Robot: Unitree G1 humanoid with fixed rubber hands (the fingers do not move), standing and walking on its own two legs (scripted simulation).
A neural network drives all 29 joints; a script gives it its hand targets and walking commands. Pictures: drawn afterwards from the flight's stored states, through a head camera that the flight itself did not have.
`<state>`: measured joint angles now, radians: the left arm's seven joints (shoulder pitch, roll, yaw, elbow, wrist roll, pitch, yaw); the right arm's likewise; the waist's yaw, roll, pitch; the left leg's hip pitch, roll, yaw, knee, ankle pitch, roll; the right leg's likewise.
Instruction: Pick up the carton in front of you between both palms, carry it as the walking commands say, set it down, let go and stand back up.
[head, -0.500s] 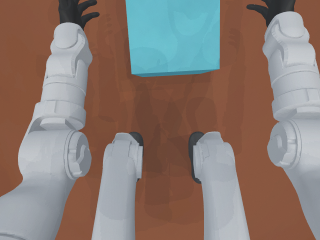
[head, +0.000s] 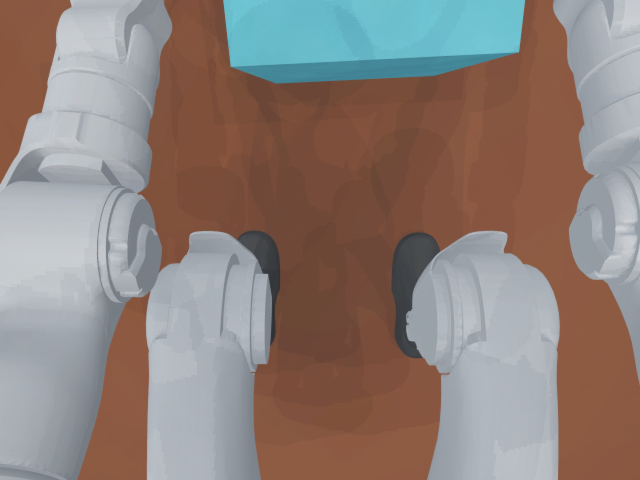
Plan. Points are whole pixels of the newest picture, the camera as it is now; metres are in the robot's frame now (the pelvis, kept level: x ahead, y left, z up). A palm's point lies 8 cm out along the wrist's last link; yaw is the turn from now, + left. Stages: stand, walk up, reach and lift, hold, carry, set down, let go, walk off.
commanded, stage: reach and lift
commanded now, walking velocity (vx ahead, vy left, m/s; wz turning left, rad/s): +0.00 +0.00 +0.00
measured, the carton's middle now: out of the picture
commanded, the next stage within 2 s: none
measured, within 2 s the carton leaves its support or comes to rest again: leaves its support in 0.80 s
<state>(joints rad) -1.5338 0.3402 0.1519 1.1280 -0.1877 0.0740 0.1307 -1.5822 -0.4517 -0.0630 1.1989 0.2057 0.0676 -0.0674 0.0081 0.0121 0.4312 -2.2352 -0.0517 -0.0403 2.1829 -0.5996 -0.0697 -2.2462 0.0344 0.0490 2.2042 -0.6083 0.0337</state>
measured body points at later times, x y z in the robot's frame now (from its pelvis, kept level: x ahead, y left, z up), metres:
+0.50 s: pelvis -0.01 +0.00 +0.00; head +0.38 -0.01 +0.22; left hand +0.57 +0.13 -0.18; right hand +0.58 -0.18 -0.18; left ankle +0.11 +0.13 -0.34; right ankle +0.10 -0.12 -0.34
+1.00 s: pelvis +0.00 +0.00 +0.03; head +0.32 -0.02 +0.34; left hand +0.54 +0.13 -0.07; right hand +0.54 -0.17 -0.08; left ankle +0.11 +0.14 -0.34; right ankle +0.10 -0.13 -0.34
